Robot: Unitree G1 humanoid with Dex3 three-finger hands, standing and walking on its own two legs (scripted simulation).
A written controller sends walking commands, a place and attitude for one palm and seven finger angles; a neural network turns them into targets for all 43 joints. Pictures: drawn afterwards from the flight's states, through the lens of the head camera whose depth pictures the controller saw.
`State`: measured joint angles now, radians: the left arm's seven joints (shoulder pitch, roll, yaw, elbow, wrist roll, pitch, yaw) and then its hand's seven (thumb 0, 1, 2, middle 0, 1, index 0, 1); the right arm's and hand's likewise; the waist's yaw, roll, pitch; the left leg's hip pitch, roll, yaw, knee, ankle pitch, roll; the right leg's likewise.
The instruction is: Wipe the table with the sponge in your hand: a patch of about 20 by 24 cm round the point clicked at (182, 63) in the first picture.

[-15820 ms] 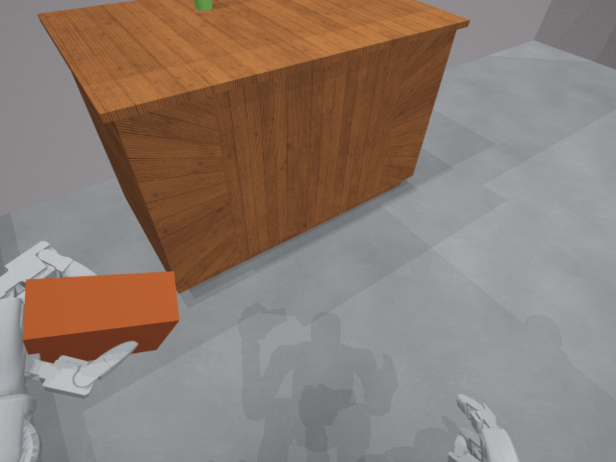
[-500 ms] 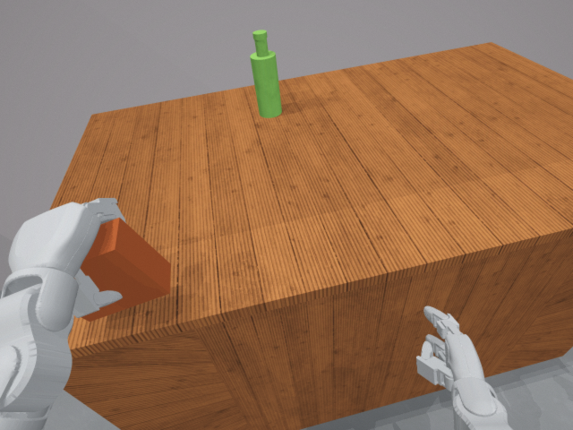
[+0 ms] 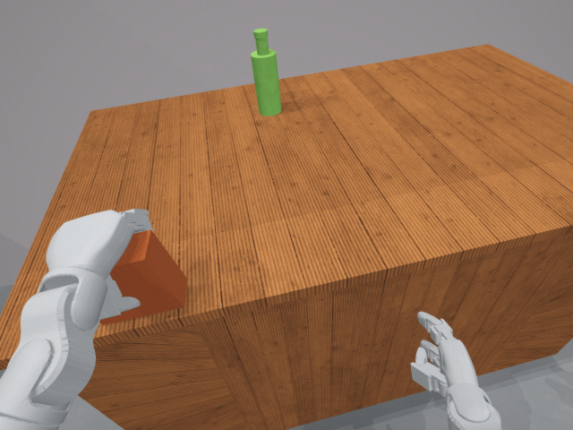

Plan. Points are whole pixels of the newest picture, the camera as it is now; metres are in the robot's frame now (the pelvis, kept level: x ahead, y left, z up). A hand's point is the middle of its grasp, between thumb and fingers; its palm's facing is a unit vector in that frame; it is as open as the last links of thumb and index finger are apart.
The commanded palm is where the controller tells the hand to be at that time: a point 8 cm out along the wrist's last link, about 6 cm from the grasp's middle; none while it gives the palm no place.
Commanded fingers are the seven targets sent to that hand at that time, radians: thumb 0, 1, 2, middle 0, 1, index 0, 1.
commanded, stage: move the sponge above the wiping area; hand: left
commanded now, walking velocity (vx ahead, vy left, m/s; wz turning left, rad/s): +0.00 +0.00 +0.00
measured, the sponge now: (132, 287) +0.24 +0.27 +0.10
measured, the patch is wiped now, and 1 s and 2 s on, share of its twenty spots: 0.00 0.05 0.05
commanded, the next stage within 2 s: none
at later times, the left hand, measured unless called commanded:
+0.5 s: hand (123, 261) +0.25 +0.27 +0.14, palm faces +0.04 -0.04 -1.00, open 9.3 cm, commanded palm +0.22 +0.29 +0.25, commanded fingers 0.00 0.10 1.30 -1.20 -1.60 -1.20 -1.60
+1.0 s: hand (103, 237) +0.26 +0.29 +0.18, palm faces +0.19 -0.03 -0.98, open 9.3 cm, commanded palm +0.22 +0.30 +0.24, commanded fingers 0.00 0.10 1.30 -1.20 -1.60 -1.20 -1.60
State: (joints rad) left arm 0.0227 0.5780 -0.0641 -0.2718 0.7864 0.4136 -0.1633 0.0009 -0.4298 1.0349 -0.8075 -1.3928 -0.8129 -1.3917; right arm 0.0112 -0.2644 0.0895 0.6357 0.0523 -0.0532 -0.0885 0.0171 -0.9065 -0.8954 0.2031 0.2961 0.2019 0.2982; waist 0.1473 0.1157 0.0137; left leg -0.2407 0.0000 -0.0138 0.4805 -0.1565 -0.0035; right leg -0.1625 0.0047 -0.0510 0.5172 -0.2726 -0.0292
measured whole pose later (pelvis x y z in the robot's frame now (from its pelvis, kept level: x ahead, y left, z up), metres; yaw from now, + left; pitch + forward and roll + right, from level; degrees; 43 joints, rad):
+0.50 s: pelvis +0.01 -0.01 +0.00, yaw +0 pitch -5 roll +0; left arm 0.03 0.62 -0.06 -0.24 0.84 0.30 -0.15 0.00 -0.44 1.03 -0.81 -1.39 -0.82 -1.39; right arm 0.02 -0.27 0.07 0.65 0.03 -0.07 -0.09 0.02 -0.91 -0.90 0.20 0.30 0.20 0.30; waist 0.15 0.11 0.01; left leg -0.23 0.01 -0.02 0.49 -0.17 -0.01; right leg -0.15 0.02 -0.06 0.51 -0.28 -0.04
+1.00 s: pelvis +0.02 +0.00 +0.00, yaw +0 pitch -5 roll +0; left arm 0.04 0.64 0.03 -0.27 0.79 0.25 -0.07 0.00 -0.44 1.04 -0.81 -1.39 -0.82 -1.39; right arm 0.05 -0.26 0.05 0.66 0.04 -0.05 -0.08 0.02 -0.91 -0.90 0.20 0.30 0.20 0.30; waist 0.16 0.11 0.01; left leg -0.22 0.01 -0.01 0.49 -0.19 -0.01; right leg -0.12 0.02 -0.05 0.48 -0.28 -0.03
